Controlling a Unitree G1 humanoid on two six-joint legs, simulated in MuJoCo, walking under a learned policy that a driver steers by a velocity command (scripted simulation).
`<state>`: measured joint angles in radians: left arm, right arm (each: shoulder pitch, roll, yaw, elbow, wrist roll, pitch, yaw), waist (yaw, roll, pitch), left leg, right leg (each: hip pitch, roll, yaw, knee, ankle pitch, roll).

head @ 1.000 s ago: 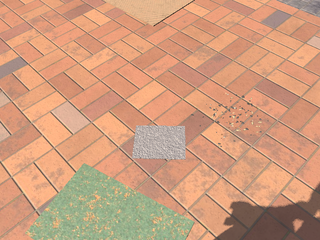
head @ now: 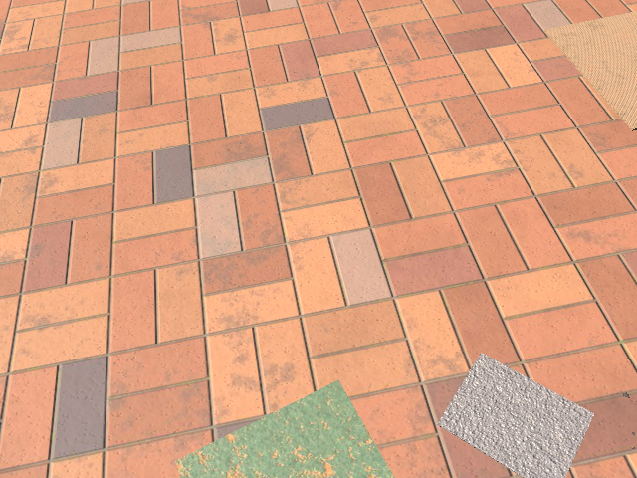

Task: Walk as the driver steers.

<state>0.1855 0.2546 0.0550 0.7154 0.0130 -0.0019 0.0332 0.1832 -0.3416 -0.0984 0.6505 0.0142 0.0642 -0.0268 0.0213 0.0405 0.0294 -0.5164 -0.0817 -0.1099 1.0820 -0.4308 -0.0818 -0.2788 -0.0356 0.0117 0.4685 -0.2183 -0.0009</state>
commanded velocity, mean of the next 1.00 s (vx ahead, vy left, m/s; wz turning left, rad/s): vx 0.00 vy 0.00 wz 0.07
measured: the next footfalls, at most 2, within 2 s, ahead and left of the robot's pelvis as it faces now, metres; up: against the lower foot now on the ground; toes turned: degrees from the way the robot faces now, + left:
left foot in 0.16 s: +0.03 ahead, +0.14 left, +0.00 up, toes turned -1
